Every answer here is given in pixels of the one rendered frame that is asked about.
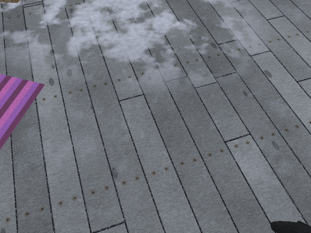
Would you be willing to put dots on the robot right hand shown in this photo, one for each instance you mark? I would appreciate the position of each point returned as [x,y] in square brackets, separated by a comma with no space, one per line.
[290,227]

